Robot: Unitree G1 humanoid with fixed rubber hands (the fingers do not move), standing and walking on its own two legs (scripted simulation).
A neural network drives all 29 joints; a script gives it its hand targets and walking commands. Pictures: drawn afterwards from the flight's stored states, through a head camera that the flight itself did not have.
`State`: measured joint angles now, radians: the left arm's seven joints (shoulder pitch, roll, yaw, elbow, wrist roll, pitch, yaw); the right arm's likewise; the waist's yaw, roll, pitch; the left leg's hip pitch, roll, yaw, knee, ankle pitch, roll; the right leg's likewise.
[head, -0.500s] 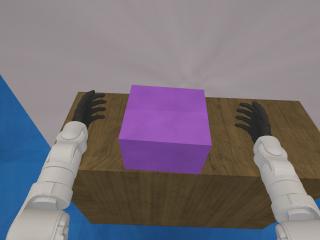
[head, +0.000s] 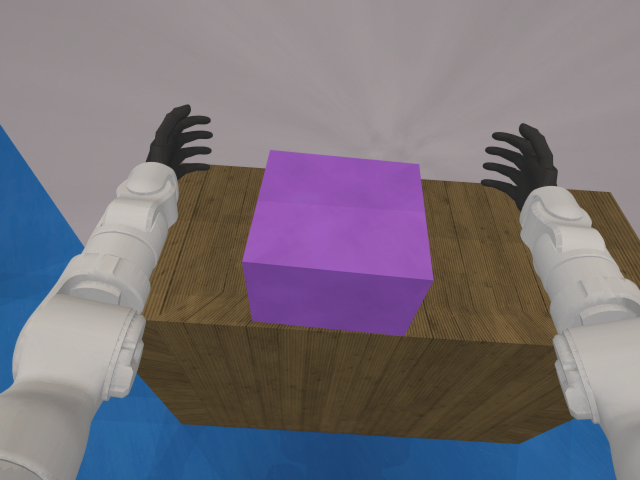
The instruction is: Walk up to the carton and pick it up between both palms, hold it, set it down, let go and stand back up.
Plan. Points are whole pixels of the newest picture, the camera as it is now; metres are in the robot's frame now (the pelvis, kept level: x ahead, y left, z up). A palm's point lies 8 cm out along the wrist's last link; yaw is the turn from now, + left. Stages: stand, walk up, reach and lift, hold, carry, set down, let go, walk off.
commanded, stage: reach and lift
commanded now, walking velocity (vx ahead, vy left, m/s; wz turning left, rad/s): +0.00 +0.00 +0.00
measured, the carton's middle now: (336, 242) +0.46 +0.00 -0.02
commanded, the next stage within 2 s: none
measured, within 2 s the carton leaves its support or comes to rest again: neither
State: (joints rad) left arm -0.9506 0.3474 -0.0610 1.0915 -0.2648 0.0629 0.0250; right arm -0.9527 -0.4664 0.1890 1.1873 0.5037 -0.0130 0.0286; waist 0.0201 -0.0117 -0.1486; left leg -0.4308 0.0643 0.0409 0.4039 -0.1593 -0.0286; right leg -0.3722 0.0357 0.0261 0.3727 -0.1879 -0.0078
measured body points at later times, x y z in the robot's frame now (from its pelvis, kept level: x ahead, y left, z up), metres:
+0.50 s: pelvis -0.01 +0.00 -0.02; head +0.07 +0.01 +0.42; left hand +0.45 +0.22 +0.05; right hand +0.45 -0.23 +0.06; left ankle +0.01 +0.14 -0.74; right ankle -0.01 -0.11 -0.74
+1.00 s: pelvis -0.02 +0.00 -0.03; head +0.08 +0.00 +0.41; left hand +0.45 +0.18 +0.04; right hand +0.45 -0.22 +0.05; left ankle +0.01 +0.14 -0.74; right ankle -0.01 -0.11 -0.74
